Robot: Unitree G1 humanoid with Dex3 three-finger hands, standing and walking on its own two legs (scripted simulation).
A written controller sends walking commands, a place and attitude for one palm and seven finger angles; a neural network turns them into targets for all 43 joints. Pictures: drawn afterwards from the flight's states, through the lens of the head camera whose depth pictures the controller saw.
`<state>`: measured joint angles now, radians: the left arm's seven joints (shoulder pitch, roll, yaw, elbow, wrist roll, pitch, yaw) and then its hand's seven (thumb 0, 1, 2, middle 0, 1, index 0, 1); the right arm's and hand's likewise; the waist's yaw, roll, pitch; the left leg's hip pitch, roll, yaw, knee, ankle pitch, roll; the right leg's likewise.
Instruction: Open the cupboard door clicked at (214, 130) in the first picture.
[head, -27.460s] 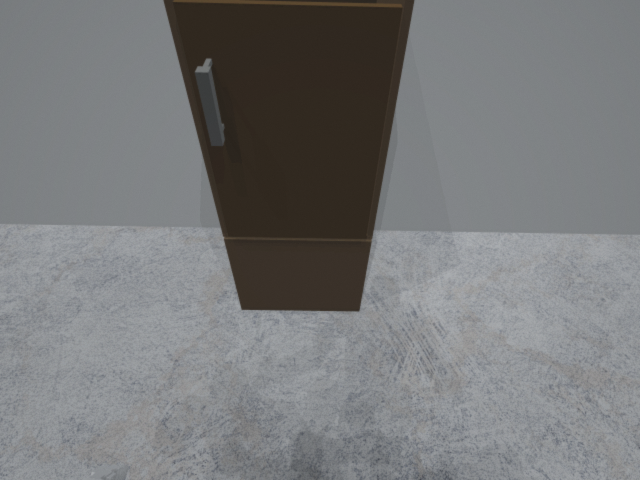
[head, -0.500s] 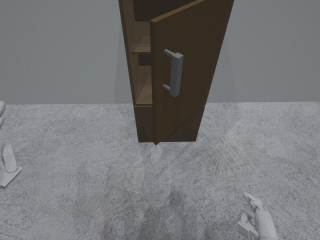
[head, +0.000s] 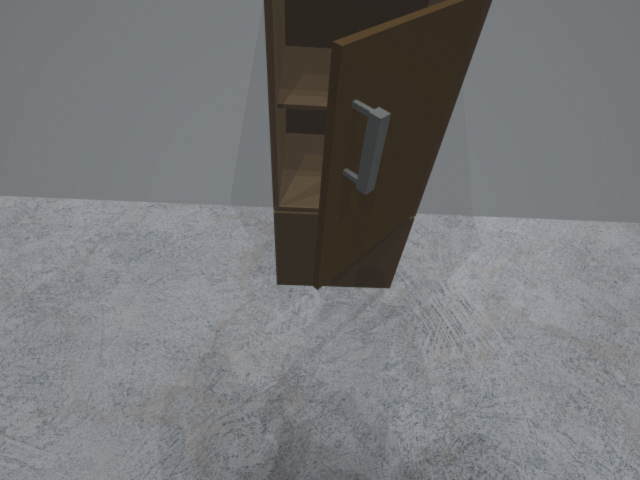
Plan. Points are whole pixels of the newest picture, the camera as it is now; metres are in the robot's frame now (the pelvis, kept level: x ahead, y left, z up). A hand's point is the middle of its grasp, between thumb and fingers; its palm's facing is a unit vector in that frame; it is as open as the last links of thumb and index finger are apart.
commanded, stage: let the arm hang, fingers relaxed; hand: left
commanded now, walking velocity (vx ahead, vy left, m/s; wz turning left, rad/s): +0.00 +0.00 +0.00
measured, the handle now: (362, 148) +0.61 -0.04 +0.08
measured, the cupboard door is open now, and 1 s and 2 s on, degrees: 44 44 44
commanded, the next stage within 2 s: look to check the result in 0.76 s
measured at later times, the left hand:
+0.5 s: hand out of the picture -0.03 +0.17 -0.17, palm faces +0.05 -0.98 -0.17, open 7.3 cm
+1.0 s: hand out of the picture +0.00 +0.16 -0.17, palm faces +0.04 -0.99 -0.17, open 7.3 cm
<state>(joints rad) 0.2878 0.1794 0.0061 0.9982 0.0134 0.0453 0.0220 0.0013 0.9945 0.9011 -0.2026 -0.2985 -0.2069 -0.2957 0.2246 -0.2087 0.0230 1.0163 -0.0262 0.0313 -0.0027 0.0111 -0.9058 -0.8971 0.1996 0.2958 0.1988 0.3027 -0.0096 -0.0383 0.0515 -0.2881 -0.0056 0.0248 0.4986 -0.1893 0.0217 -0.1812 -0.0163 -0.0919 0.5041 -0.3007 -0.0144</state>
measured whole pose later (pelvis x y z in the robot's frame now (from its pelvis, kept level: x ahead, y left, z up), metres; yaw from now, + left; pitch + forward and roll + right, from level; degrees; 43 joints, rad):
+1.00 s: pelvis +0.02 +0.01 +0.01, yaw -1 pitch -1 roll +0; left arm 0.31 0.11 0.01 1.16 0.01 -0.01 0.03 0.00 0.91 0.90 -0.20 -0.30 -0.20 -0.30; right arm 0.28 -0.13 0.01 1.16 -0.02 0.01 -0.03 0.01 -0.91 -0.90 0.20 0.30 0.20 0.30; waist -0.01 0.01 0.05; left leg -0.21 -0.02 0.04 0.42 -0.18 0.03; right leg -0.11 -0.03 -0.08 0.42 -0.29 0.00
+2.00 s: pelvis +0.03 -0.01 -0.01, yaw -11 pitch +1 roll +0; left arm 0.20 0.19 0.08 0.98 0.03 0.03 0.01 0.00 0.91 0.90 -0.20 -0.30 -0.20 -0.30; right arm 0.15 -0.22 -0.07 0.99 -0.02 0.06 -0.04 0.01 -0.91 -0.90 0.20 0.30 0.20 0.30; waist 0.03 0.02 0.10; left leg -0.39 0.04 0.06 0.91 -0.50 -0.03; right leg -0.26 0.06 0.08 0.61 -0.36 -0.05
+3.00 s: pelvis +0.06 +0.03 +0.00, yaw -49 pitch +1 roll -1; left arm 0.13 0.24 0.09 0.90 0.03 0.07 -0.03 0.00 0.91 0.90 -0.20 -0.30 -0.20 -0.30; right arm 0.22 -0.18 -0.01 0.87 -0.03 0.01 -0.03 0.01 -0.90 -0.90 0.20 0.30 0.20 0.30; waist 0.00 -0.04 0.11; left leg -0.29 0.08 0.09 0.58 -0.30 0.00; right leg -0.48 0.02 0.03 1.08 -0.49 0.04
